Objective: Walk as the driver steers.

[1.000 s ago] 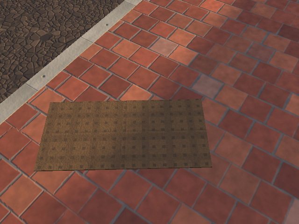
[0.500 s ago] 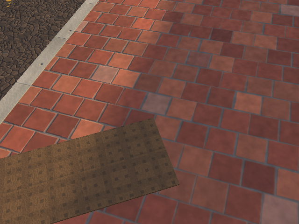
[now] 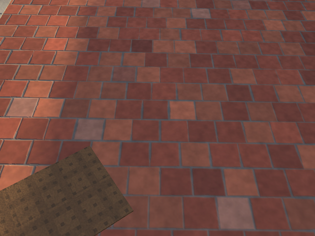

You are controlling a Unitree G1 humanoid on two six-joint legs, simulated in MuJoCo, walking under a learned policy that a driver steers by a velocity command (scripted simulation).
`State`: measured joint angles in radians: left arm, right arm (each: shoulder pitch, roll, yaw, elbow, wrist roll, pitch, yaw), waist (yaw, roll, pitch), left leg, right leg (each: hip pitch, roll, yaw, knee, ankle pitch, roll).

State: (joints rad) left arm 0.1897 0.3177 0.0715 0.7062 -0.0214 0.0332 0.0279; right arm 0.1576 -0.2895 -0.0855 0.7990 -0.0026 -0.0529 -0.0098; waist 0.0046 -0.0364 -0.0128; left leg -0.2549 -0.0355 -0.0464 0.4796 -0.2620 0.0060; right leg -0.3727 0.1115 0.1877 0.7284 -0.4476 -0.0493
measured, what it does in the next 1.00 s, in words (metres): walks ahead: right foot, then left foot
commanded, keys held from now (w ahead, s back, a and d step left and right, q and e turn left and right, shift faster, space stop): w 1.00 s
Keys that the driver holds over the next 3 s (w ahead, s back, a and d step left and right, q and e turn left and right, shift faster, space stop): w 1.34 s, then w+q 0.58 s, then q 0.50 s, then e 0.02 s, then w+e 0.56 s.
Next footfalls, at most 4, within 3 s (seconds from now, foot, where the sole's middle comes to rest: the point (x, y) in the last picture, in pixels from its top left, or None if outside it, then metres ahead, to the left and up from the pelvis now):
0.36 right None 0.25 -0.18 -0.77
0.88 left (156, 212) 0.60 0.02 -0.77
1.40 right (210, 159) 0.88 -0.24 -0.77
1.94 left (158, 116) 1.16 0.02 -0.77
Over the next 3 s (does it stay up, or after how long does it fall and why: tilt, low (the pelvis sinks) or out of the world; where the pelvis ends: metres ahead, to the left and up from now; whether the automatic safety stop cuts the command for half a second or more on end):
stays up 1.33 0.02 0.01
